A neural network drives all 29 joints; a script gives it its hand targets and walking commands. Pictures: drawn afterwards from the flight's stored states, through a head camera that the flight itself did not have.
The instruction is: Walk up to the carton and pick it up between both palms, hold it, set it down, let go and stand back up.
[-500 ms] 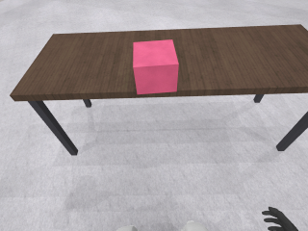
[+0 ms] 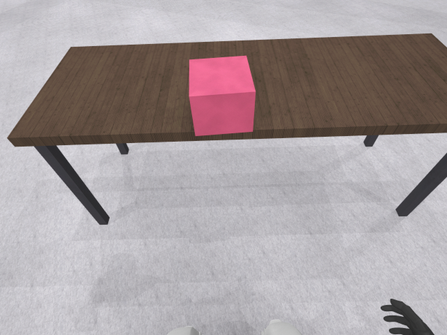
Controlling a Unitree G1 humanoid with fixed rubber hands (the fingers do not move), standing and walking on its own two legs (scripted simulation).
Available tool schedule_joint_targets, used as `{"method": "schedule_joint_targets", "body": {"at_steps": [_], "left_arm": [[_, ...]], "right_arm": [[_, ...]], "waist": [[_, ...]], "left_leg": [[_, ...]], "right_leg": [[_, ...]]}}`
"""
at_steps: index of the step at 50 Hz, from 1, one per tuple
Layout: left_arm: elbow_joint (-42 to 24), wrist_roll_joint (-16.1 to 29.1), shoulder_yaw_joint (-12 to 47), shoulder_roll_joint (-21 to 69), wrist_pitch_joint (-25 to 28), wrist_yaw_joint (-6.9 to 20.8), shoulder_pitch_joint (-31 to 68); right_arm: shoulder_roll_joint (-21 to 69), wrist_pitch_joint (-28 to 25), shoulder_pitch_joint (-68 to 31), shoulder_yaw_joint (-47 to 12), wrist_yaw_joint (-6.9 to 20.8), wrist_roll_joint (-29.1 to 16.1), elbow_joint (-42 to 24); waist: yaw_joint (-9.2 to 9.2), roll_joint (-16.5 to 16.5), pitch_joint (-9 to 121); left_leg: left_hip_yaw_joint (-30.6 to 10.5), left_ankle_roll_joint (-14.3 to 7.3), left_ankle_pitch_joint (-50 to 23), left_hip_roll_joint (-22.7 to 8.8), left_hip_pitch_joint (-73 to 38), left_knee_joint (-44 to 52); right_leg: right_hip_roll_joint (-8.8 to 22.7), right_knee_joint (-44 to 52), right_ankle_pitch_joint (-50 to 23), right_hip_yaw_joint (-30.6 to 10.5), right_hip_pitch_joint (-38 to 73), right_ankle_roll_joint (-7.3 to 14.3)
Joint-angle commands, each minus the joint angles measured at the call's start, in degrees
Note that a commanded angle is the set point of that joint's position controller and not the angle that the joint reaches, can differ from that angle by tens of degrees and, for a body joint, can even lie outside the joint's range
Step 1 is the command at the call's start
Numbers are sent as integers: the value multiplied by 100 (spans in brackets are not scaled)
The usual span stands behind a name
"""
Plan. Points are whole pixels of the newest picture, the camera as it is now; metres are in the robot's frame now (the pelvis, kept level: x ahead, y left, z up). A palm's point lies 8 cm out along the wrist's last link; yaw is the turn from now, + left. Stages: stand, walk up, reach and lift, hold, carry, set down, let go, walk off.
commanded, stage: walk up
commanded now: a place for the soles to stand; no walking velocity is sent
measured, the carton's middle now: (221, 95) +0.76 +0.05 -0.02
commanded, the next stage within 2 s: none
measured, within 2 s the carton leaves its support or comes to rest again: neither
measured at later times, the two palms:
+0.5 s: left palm out of the picture +0.12 +0.39 -0.08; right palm out of the picture +0.14 -0.25 -0.04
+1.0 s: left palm (62, 255) +0.29 +0.37 -0.07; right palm (373, 267) +0.27 -0.26 -0.06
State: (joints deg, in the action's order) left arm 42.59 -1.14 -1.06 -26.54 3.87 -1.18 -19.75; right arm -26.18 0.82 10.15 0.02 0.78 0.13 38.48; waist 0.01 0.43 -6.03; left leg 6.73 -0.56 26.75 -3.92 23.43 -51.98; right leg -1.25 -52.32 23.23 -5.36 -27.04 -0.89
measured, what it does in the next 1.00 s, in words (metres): walks ahead: right foot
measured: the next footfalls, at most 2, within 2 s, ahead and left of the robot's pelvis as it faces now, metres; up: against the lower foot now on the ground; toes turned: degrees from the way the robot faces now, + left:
right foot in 0.90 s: +0.33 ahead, -0.08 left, +0.00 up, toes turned +3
left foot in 1.14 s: +0.33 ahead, +0.17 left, +0.00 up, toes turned +7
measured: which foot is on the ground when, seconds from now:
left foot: down 0.00-0.90, up 0.92-1.00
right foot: down 0.00-0.38, up 0.40-0.88, down 0.90-1.00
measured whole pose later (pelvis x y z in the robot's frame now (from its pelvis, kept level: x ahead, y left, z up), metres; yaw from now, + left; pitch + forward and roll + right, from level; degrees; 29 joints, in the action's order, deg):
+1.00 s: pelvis +0.20 +0.06 +0.02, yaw -1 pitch -2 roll -1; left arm 42.6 0.2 -1.1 -25.2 3.3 1.8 -17.2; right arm -25.2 -1.9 20.2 0.0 1.2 -0.4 38.8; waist 0.1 0.2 -7.0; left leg 6.2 -3.3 30.1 -2.3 18.9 -67.7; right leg -2.1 -39.8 13.1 -3.3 -24.8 1.1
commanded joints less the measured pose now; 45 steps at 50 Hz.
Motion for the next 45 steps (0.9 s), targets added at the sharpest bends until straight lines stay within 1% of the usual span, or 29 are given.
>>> {"method": "schedule_joint_targets", "body": {"at_steps": [1,2,4,6,7,8,9,10,13,16,17,18,19,20,21,22,23,24,25,26,28,31,35,38,39,41,43,44,45], "left_arm": [[-182,31,-293,-1102,56,-104,713],[-176,62,-296,-1053,52,-109,592],[-11,79,-366,-1161,27,-90,238],[34,42,-393,-1192,128,-63,-162],[159,-19,-593,-1432,200,70,-916],[209,-80,-710,-1846,246,92,-1195],[270,-34,-842,-2268,270,90,-1085],[96,-37,-875,-2271,280,36,-876],[-33,-74,-821,-2066,242,3,-495],[-165,-100,-745,-1904,169,60,-217],[-266,-73,-705,-1978,128,82,231],[-356,-41,-646,-1799,118,97,572],[-411,-10,-507,-1178,74,94,801],[-603,51,-349,-490,111,78,915],[-585,30,-348,-1039,115,63,1134],[-348,78,-387,-1198,106,85,905],[-152,139,-426,-1195,128,137,613],[-31,158,-409,-1123,132,186,204],[20,168,-436,-1107,115,213,63],[-32,192,-422,-993,65,215,30],[-119,198,-396,-848,37,219,44],[-329,192,-392,-827,-29,232,597],[-312,210,-308,-725,-51,313,894],[-441,184,-230,-697,-13,371,1184],[-417,172,-238,-677,2,375,1054],[-484,131,-171,-635,39,385,1281],[-263,91,-229,-641,91,336,666],[-55,78,-312,-815,137,296,15],[80,61,-497,-1183,155,241,-684]], "right_arm": [[-1255,-327,76,706,-83,58,88],[-1424,-338,61,732,-89,99,81],[-1552,-303,-317,725,-77,25,-27],[-1395,-267,-558,677,-45,51,-68],[-1502,-340,-267,799,98,8,-110],[-1384,-290,-485,758,158,29,-313],[-1186,-248,-757,730,192,22,-427],[-1266,-268,-973,731,165,65,-395],[-1422,-359,-471,767,166,55,-93],[-1335,-436,-268,820,196,-7,-137],[-1380,-479,147,868,179,-45,-15],[-1336,-555,963,899,145,-52,243],[-1503,-622,2107,1034,59,75,558],[-2243,-685,2704,1198,-39,143,520],[-2329,-693,2033,1208,-54,28,380],[-2109,-697,1438,1122,-52,-6,264],[-1820,-733,1243,1033,-56,26,173],[-1555,-746,938,974,-95,57,117],[-1366,-734,1018,890,-96,30,89],[-1234,-756,1226,838,-81,50,121],[-1235,-737,1342,836,-88,36,-3],[-1236,-699,1598,844,-94,-21,-71],[-1327,-652,1650,830,-48,8,-103],[-1372,-602,1753,823,-46,-1,-125],[-1337,-594,1697,836,-36,10,-188],[-1404,-531,1796,826,-58,-19,-165],[-1324,-498,1582,770,-43,8,-232],[-1186,-494,1499,703,-46,20,-283],[-873,-528,1593,566,-44,-28,-369]], "waist": [[-403,18,563],[-299,251,571],[-120,537,590],[156,256,647],[220,-98,1202],[441,-1059,895],[536,-1533,245],[569,-1127,-255],[352,-604,369],[173,-1172,100],[-158,-1205,246],[-601,-798,560],[-1275,594,928],[-1534,2082,829],[-1203,630,248],[-717,-213,-202],[-508,40,-198],[-262,343,-84],[-297,517,82],[-375,839,85],[-314,701,198],[-406,508,26],[-457,342,-193],[-620,375,-100],[-601,670,137],[-697,378,469],[-261,167,698],[119,143,1134],[476,-289,1409]], "left_leg": [[-1431,-513,-281,-720,-1534,1782],[-1842,-827,63,-1263,-1192,2255],[-1972,-1256,-221,-1859,-755,2421],[-1158,-823,-558,-1290,-186,1690],[-1196,-846,2221,-850,-187,949],[-928,-499,2855,-247,979,-154],[-391,-173,1908,483,2210,-1102],[-953,-217,1179,139,2912,-1460],[-965,-245,826,-3,2090,-1137],[-726,-156,1030,40,1304,-246],[-733,-288,869,89,155,384],[-549,-381,228,289,-1486,1229],[-1076,-393,501,120,-3492,1979],[-4357,-420,2733,-1689,-3887,3900],[-5221,-559,3043,-2418,-2988,4377],[-4715,-189,2789,-2272,-2201,4398],[-3823,133,1663,-1920,-2258,4151],[-2786,52,309,-1469,-2224,3826],[-2055,327,-1010,-1192,-2192,3648],[-1649,394,-2232,-1093,-2177,3547],[-1155,86,-3398,-935,-2157,3373],[-993,-91,-3587,-992,-2483,3410],[-874,-386,-2780,-906,-2301,3625],[-591,-434,-3237,-940,-2669,3234],[-682,-532,-3210,-1116,-2859,3076],[-625,-638,-3867,-1128,-3041,2650],[-246,-682,-4338,-996,-2530,1620],[-80,-619,-4156,-799,-1804,666],[-196,-475,-3217,-561,-405,-414]], "right_leg": [[230,977,-1610,-871,-1125,535],[15,438,-1323,-135,-810,391],[-58,-26,5,464,-455,329],[166,951,-591,39,397,491],[242,1696,1692,-785,574,730],[663,2740,3487,-2233,979,1044],[1473,4091,4573,-4436,1374,1543],[1838,4231,4414,-5124,1612,1899],[1503,3463,2798,-4042,1686,1673],[1323,3273,2392,-3350,979,1656],[1252,2960,2170,-3019,125,1559],[946,2087,1848,-2162,-863,1350],[220,117,1141,-852,-2368,916],[-952,-1834,1428,-350,-3766,418],[-356,-2190,730,-629,-3870,312],[-143,-2174,43,-739,-3420,341],[-1,-1855,-495,-691,-3007,337],[92,-1613,-745,-470,-2621,230],[176,-1376,-931,-334,-2122,221],[138,-1319,-1061,-173,-2044,160],[32,-1024,-956,-22,-1725,125],[4,-416,-1089,217,-1875,115],[46,332,-1344,366,-1588,167],[89,1474,-1290,770,-1318,223],[294,1659,-1370,790,-1163,236],[198,2326,-1383,1238,-636,362],[-140,2654,-1614,1391,499,482],[-245,2514,-1474,1083,1736,663],[149,2067,-1059,172,3098,1001]]}}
